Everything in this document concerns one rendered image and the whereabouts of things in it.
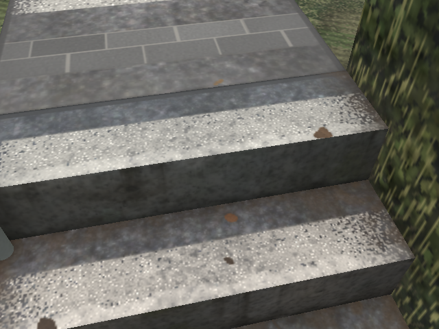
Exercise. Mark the stairs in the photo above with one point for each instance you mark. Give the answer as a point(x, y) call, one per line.
point(290, 236)

